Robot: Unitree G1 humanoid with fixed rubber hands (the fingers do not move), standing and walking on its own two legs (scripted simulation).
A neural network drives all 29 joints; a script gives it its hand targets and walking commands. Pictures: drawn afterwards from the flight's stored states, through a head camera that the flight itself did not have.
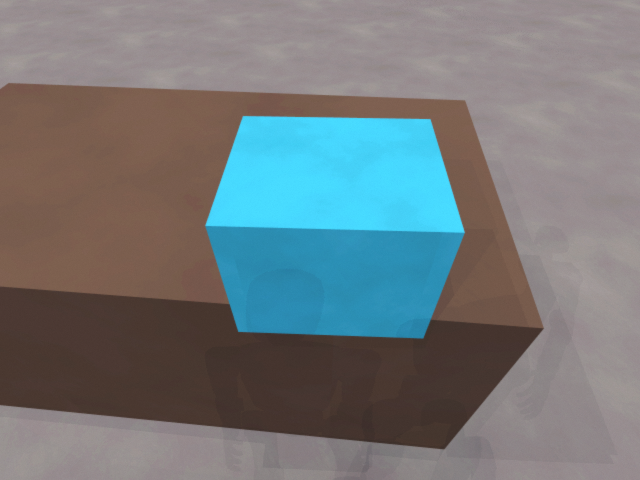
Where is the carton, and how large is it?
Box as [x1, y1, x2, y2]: [205, 116, 464, 337]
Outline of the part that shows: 243,116 205,225 238,331 423,337 464,232 430,119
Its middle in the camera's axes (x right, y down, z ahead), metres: +0.02 -0.02 +0.61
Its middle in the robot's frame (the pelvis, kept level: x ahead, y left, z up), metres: +0.49 +0.00 +0.04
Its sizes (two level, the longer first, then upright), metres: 0.297 0.248 0.243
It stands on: a pedestal, 0.69 m high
